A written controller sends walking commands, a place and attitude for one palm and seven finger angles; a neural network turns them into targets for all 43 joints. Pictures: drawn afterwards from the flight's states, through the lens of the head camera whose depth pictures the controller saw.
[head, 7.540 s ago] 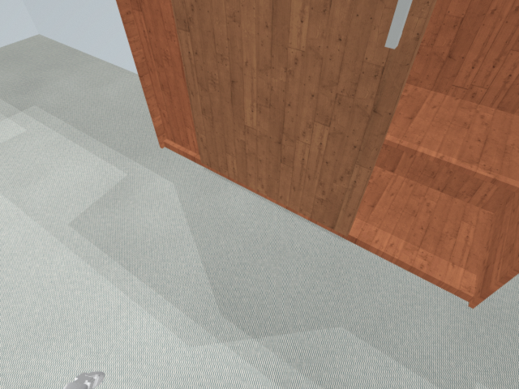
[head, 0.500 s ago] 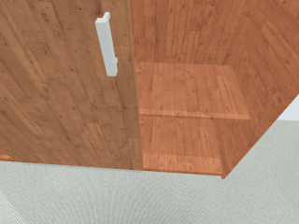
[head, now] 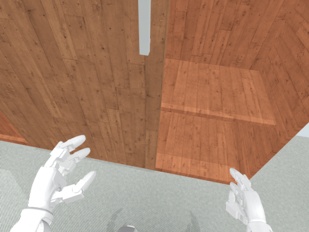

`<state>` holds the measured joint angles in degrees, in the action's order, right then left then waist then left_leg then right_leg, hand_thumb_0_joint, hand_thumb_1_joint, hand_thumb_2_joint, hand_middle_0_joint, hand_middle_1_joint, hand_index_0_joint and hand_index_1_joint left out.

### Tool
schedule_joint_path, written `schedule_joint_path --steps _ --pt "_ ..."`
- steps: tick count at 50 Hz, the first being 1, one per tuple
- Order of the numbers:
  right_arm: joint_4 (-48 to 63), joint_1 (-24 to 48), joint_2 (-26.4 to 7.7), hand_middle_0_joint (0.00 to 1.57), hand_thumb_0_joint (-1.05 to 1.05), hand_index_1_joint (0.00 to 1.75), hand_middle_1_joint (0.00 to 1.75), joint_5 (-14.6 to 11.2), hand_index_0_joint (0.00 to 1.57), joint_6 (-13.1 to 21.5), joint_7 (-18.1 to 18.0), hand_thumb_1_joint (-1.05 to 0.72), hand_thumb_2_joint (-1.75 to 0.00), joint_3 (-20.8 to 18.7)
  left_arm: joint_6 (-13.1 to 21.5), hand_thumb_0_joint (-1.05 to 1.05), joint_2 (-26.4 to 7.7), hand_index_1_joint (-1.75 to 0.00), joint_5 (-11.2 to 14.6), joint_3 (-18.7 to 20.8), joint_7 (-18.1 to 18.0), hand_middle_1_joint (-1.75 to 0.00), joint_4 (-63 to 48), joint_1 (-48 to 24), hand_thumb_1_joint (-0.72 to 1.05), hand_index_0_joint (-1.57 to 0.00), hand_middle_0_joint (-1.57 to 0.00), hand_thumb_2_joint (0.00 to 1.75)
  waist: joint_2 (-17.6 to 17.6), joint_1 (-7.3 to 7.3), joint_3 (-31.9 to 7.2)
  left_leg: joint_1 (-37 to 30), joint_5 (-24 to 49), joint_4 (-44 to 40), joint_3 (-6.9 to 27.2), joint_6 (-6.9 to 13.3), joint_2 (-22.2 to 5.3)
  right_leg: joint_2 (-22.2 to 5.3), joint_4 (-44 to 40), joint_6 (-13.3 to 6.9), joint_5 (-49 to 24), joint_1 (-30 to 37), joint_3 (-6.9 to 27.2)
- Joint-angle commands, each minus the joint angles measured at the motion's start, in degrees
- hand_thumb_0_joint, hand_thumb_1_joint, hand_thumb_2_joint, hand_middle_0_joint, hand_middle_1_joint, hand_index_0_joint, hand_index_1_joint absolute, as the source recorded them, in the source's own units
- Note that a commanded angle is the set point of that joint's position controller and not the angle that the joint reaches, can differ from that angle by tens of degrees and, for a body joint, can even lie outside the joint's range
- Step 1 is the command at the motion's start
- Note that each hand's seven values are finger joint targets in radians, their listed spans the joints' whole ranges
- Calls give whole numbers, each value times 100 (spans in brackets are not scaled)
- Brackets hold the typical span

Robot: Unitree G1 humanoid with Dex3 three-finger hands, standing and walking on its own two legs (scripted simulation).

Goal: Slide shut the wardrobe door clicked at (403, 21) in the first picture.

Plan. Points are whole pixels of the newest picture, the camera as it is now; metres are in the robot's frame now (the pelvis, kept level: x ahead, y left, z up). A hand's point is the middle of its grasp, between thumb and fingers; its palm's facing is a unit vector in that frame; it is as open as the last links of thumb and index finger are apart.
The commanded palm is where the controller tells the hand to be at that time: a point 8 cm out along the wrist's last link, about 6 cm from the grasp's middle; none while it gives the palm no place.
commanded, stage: raise the hand with hooked fingers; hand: left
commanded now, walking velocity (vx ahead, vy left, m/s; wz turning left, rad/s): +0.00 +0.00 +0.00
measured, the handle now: (146, 22) +0.57 +0.10 +0.26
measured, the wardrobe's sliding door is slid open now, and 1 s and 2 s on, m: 0.54 0.54 0.54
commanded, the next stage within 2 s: move the hooked fingers beside the handle in 1.54 s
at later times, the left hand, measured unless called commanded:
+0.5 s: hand (53, 131) +0.26 +0.24 +0.17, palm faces -0.01 -1.00 -0.08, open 12.5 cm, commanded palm +0.23 +0.29 +0.19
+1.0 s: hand (20, 74) +0.29 +0.28 +0.28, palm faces +0.04 -0.99 -0.13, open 14.0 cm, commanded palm +0.26 +0.32 +0.29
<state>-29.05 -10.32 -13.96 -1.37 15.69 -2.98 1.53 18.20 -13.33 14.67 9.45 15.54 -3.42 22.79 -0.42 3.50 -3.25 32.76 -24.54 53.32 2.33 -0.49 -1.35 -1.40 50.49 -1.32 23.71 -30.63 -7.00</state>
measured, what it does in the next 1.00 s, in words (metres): rises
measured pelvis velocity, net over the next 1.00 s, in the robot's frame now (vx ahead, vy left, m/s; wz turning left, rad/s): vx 0.02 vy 0.00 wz -0.01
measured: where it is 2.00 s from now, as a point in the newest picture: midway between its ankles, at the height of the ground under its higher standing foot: outside the picture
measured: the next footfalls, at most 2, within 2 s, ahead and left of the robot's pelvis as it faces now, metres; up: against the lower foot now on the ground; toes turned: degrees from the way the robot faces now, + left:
none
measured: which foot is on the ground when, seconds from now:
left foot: down 0.00-1.00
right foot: down 0.00-1.00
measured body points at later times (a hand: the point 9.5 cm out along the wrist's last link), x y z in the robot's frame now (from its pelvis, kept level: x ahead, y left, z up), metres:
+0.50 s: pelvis +0.02 +0.02 +0.04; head +0.00 +0.01 +0.49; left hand +0.25 +0.30 +0.18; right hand +0.18 -0.23 -0.02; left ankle +0.03 +0.12 -0.69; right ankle +0.03 -0.11 -0.69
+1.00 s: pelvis +0.02 +0.00 +0.05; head -0.01 -0.02 +0.50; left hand +0.28 +0.33 +0.29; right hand +0.23 -0.20 -0.01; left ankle +0.03 +0.12 -0.69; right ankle +0.03 -0.11 -0.69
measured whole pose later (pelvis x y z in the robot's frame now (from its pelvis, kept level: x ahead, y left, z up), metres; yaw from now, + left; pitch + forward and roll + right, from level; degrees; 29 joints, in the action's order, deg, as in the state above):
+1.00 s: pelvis +0.02 +0.00 +0.05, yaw -1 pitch -5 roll -1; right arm -36.5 -10.7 -15.0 -4.0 14.1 -5.0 6.9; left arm -15.0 -28.9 19.0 28.0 27.7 2.9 -10.8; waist -4.1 4.9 -0.9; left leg 7.4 -13.5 25.4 0.5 0.0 -0.6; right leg -1.0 23.2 -0.6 12.5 -6.1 -5.6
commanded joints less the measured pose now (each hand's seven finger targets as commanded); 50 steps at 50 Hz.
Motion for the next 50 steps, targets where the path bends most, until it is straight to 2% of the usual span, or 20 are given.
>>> schedule_joint_path --steps 1,3,4,8,12,13,15,20,23,24,26,29,31,33,36,38,42,43,46,50 --pt "450 111 -771 20 0 30 30 -103 20 401 -165 -90 -90 -151 95 0 -970 -74 169 257 399 -74 -1136 -1825 22 -25 -25 61 -435 -523 -476 -639 110 -1323 118 217 114 180 -1416 -3 54 297 496" --pt "410 213 -817 20 0 30 30 -126 20 431 -197 -90 -90 -119 -349 0 -1310 -76 247 742 502 -76 -591 -1573 18 -25 -25 59 -212 -321 -569 -635 203 -1462 106 209 116 153 -1602 6 101 641 531" --pt "435 276 -758 20 0 30 30 -137 20 444 -198 -90 -90 -84 -492 0 -1228 -78 331 741 549 -78 -735 -1645 15 -25 -25 58 -349 -268 -655 -727 340 -1537 84 207 129 112 -1659 7 -20 789 524" --pt "401 377 -737 20 0 30 30 -83 20 547 -167 -90 -90 -44 -825 0 -1537 -84 558 1348 473 -84 -708 -1448 6 -26 -26 54 -9 -18 -706 -871 868 -1765 89 171 113 120 -1783 6 -507 1302 453" --pt "354 286 -741 20 0 30 30 -95 20 708 -94 -90 -90 -70 -777 0 -1386 -90 651 1311 445 -90 -1170 -1602 -3 -27 -27 50 -115 -65 -645 -1193 1085 -1997 30 158 102 150 -1881 19 -860 1357 329" --pt "341 273 -779 20 0 30 30 -85 20 748 -92 -90 -90 -81 -803 0 -1526 -92 639 1435 444 -92 -1095 -1564 -6 -27 -27 49 -49 -22 -620 -1199 1124 -2034 38 165 98 168 -1925 12 -867 1442 352" --pt "286 247 -785 20 0 30 30 -132 20 803 -104 -90 -90 -92 -843 0 -1434 -94 629 1281 495 -94 -1231 -1803 -10 -27 -27 47 -293 -100 -503 -1376 1060 -2161 -1 168 100 158 -2040 17 -839 1418 334" --pt "188 230 -827 20 0 30 30 -153 20 911 -185 -90 -90 -102 -1080 0 -1687 -102 545 1414 482 -102 -1541 -2299 -22 -28 -28 42 -605 -52 -529 -1862 1275 -2500 63 156 91 178 -2204 -14 -1133 1675 238" --pt "94 224 -883 20 0 30 30 -130 20 885 -233 -90 -90 -84 -1268 0 -1969 -107 581 1744 496 -107 -1324 -2445 -29 -29 -29 39 -351 7 -489 -2013 1519 -2635 75 157 94 204 -2352 -18 -1402 1882 235" --pt "99 287 -850 20 0 30 30 -160 20 873 -236 -90 -90 -62 -1313 0 -1915 -108 601 1687 533 -108 -1434 -2647 -31 -29 -29 38 -498 -1 -425 -2072 1551 -2707 75 142 93 202 -2380 -22 -1445 1894 215" --pt "75 327 -850 20 0 30 30 -165 20 831 -261 -90 -90 -38 -1465 0 -1968 -111 630 1740 595 -111 -1247 -2890 -36 -29 -29 36 -456 -2 -301 -2149 1524 -2801 75 136 89 213 -2468 -18 -1470 1898 220" --pt "108 419 -822 20 0 30 30 -178 20 749 -272 -90 -90 17 -1698 0 -2086 -115 624 1785 711 -115 -1282 -3293 -43 -29 -29 33 -756 32 -416 -2375 1742 -2879 38 133 116 205 -2573 -43 -1705 2090 258" --pt "117 449 -819 20 0 30 30 -183 20 684 -274 -90 -90 45 -1881 0 -2146 -118 631 1838 786 -118 -1099 -3450 -48 -30 -30 31 -521 22 -407 -2435 1798 -2938 48 139 107 222 -2629 -37 -1804 2148 248" --pt "114 492 -820 20 0 30 30 -189 20 590 -271 -90 -90 82 -2064 0 -2276 -120 628 1923 869 -120 -944 -3629 -50 -30 -30 30 -498 45 -311 -2465 1842 -2979 38 148 116 238 -2727 -48 -1858 2189 266" --pt "166 601 -804 20 0 30 30 -219 20 475 -272 -90 -90 112 -2320 0 -2462 -120 616 2032 943 -120 -953 -4077 -50 -30 -30 30 -420 33 -503 -2602 1903 -3048 50 154 122 230 -2780 -33 -1918 2266 258" --pt "186 666 -790 20 0 30 30 -213 20 404 -262 -90 -90 148 -2457 0 -2623 -120 615 2140 990 -120 -947 -4305 -50 -30 -30 30 -639 71 -526 -2686 1985 -3058 31 148 158 237 -2858 -67 -1991 2351 293" --pt "197 752 -789 20 0 30 30 -255 20 270 -267 -90 -90 177 -2730 0 -2843 -120 598 2263 1066 -120 -670 -4703 -50 -30 -30 30 -408 39 -563 -2739 1945 -3160 37 173 159 221 -2968 -42 -1955 2362 271" --pt "197 776 -785 20 0 30 30 -246 20 235 -258 -90 -90 197 -2794 0 -2933 -120 623 2337 1104 -120 -521 -4716 -50 -30 -30 30 -421 78 -461 -2693 1935 -3154 23 177 181 227 -3038 -59 -1953 2387 302" --pt "228 839 -809 20 0 30 30 -281 20 192 -249 -90 -90 184 -2924 0 -3126 -120 584 2385 1171 -120 -577 -5144 -50 -30 -30 30 -482 49 -675 -2848 2032 -3182 12 195 197 200 -3056 -48 -2052 2432 300" --pt "243 884 -846 20 0 30 30 -312 20 145 -228 -90 -90 183 -3092 0 -3408 -120 577 2505 1281 -120 -373 -5506 -50 -30 -30 30 -411 66 -684 -2865 2031 -3225 15 219 223 185 -3142 -44 -2043 2462 324"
